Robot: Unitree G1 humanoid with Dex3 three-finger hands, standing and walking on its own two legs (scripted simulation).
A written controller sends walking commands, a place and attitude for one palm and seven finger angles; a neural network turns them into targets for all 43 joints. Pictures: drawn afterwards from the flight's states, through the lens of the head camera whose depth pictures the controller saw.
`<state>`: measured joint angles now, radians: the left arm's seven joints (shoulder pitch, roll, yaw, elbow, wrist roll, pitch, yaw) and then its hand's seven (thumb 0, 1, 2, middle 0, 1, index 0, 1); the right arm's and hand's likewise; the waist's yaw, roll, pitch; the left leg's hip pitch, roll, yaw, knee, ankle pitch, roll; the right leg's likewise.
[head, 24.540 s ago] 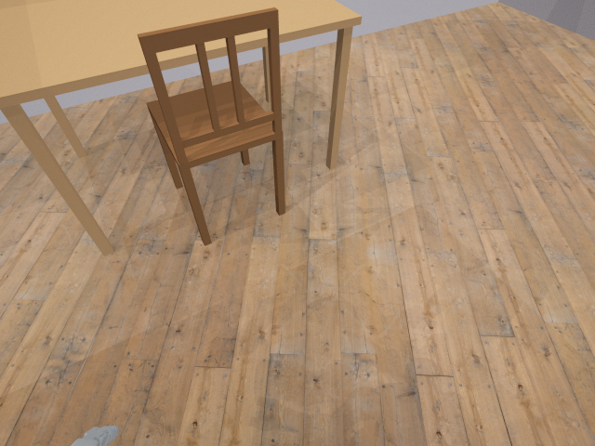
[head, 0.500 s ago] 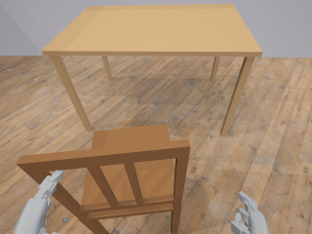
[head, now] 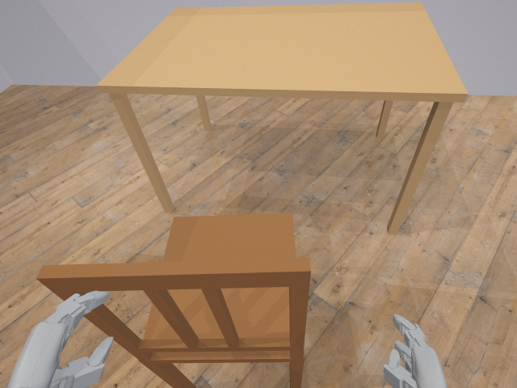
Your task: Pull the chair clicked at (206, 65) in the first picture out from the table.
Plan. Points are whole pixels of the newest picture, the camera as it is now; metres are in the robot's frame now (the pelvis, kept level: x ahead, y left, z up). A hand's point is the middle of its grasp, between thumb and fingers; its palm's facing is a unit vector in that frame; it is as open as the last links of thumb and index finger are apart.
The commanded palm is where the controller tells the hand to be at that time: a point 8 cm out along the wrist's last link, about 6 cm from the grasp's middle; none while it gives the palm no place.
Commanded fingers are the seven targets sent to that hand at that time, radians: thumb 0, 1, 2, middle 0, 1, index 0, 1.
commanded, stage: draw the hand back to the body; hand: left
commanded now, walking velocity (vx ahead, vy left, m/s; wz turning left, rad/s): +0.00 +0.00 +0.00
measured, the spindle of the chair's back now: (175, 318) +0.24 +0.21 -0.09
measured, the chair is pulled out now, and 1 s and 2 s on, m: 0.59 0.59 0.59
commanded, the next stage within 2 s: step back with the hand held close in 0.40 s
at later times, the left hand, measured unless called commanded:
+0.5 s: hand (93, 362) +0.12 +0.24 +0.05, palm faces +0.18 -0.81 -0.55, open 6.5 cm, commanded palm +0.13 +0.29 +0.19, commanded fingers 0.00 0.90 0.90 -0.20 -0.30 -0.20 -0.30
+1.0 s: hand out of the picture +0.10 +0.30 +0.21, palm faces +0.50 -0.67 -0.55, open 7.1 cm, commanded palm +0.05 +0.32 +0.19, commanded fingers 0.00 0.90 0.90 -0.20 -0.30 -0.20 -0.30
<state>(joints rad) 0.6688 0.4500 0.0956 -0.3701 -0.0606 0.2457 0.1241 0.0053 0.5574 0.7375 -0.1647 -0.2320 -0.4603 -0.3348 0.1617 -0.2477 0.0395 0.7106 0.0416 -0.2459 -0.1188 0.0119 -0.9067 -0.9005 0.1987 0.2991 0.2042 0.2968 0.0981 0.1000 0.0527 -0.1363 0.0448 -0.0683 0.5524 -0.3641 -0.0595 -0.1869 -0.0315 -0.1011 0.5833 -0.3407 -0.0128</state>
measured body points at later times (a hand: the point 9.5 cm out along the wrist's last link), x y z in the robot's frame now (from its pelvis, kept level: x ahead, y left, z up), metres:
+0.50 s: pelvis -0.01 -0.01 +0.00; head +0.01 -0.05 +0.45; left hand +0.11 +0.28 +0.08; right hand +0.19 -0.22 -0.10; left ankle -0.04 +0.16 -0.73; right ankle -0.01 -0.11 -0.73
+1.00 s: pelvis -0.09 +0.02 +0.00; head -0.09 +0.00 +0.45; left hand +0.07 +0.33 +0.24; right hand +0.09 -0.21 -0.09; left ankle -0.04 +0.16 -0.73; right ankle -0.01 -0.11 -0.73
